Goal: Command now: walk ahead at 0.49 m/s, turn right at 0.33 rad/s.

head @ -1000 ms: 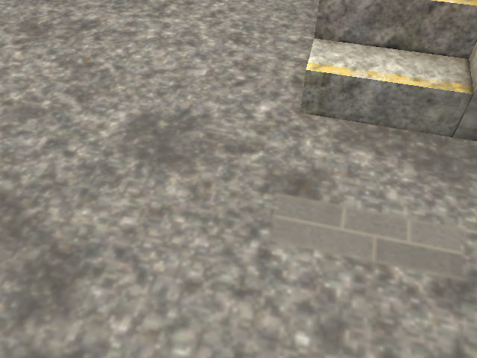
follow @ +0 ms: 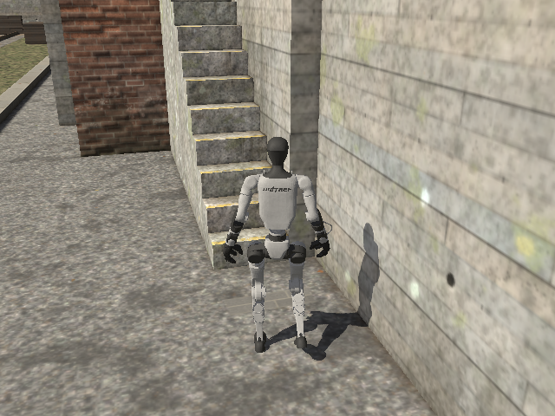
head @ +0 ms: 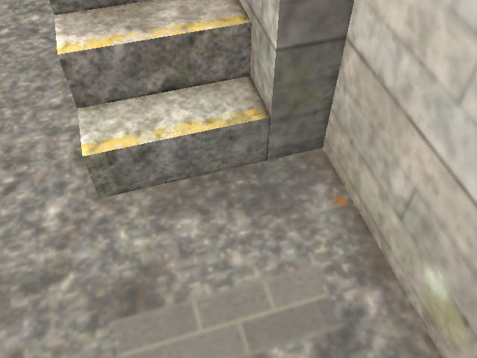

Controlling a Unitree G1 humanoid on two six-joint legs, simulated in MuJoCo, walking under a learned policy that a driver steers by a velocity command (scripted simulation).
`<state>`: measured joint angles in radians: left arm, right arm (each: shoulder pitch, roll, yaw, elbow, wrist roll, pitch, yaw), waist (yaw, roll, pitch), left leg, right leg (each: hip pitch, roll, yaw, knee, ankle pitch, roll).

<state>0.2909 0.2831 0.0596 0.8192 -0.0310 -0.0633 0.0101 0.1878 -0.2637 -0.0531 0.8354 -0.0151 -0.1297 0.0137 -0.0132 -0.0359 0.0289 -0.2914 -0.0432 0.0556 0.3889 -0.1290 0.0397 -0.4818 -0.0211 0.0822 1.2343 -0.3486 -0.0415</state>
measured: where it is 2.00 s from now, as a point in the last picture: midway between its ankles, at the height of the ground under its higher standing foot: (193, 239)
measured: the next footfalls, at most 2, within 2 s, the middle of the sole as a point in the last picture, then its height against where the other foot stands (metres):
right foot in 0.30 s outside the picture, level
left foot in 0.82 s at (211, 316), level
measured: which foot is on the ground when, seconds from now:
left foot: down 0.00-0.30, up 0.32-0.80, down 0.82-1.00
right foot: up 0.00-0.28, down 0.30-0.84, up 0.86-1.00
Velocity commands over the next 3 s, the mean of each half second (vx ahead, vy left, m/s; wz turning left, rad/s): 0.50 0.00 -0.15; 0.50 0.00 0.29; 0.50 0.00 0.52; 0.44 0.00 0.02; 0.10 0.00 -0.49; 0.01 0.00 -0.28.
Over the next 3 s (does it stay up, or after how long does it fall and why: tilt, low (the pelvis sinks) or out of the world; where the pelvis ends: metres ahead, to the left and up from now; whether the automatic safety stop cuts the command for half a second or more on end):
stays up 0.72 0.16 0.00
